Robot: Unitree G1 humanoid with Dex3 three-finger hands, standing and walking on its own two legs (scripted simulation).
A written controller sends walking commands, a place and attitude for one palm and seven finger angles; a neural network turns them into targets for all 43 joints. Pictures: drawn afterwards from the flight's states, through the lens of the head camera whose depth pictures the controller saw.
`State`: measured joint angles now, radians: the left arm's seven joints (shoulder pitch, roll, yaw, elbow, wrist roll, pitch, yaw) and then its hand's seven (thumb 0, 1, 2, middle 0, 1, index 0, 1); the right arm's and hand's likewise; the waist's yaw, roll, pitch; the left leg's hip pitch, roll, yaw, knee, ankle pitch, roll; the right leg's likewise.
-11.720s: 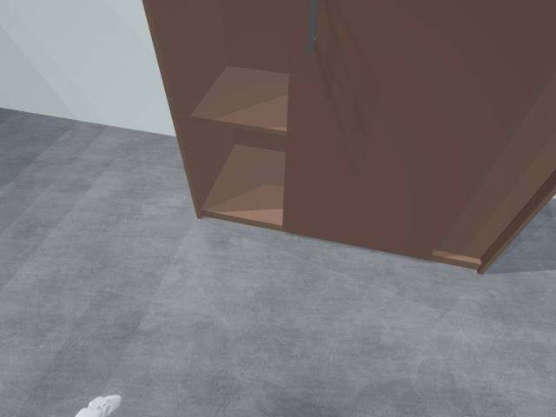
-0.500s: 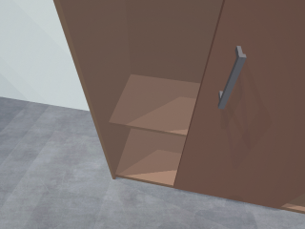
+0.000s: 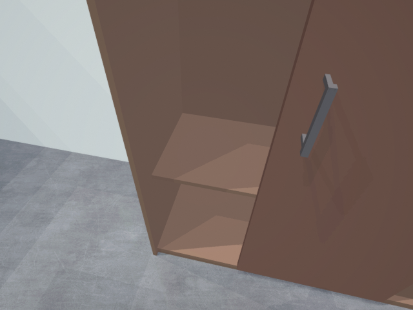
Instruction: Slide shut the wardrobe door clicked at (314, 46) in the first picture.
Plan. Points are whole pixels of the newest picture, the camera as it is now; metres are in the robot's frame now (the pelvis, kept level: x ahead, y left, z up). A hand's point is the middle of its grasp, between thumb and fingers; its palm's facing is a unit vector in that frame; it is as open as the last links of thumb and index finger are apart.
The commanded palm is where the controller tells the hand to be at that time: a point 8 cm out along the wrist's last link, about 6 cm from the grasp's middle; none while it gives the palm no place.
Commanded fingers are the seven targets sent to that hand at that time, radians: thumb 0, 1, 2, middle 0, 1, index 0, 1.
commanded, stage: come to a stop and stand still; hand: right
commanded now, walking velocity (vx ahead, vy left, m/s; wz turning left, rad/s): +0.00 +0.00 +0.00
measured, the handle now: (315, 118) +0.45 -0.19 +0.18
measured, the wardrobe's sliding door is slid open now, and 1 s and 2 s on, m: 0.40 0.40 0.40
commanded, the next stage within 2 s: look again from close up in 0.08 s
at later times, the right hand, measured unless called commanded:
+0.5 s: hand out of the picture -0.06 -0.17 -0.17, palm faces +0.06 +0.98 -0.19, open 7.4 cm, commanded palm none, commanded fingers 0.00 -0.90 -0.90 0.20 0.30 0.20 0.30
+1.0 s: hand out of the picture -0.06 -0.15 -0.17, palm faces +0.07 +0.99 -0.15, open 7.4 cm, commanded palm none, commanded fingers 0.00 -0.90 -0.90 0.20 0.30 0.20 0.30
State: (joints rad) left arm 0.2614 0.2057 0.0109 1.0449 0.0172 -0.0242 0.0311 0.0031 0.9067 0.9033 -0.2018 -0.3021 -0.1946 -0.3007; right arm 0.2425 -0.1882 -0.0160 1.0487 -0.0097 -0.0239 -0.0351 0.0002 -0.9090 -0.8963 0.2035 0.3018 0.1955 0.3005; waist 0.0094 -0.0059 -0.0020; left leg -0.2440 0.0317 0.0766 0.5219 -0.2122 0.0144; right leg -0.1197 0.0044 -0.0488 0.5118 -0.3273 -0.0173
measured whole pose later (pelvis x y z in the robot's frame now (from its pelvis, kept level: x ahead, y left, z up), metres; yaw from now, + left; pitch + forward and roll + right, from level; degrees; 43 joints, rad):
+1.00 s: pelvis -0.03 -0.01 +0.00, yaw +1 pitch -3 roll -1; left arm 0.39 0.09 0.00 1.11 0.02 -0.01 0.02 0.00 0.91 0.90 -0.20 -0.30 -0.19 -0.30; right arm 0.38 -0.07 -0.02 1.12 -0.02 -0.02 -0.05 0.00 -0.91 -0.90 0.20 0.30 0.19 0.30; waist 0.00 -0.01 -0.01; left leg -0.30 0.04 0.05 0.47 -0.13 0.00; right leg -0.19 0.02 -0.07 0.49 -0.27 -0.03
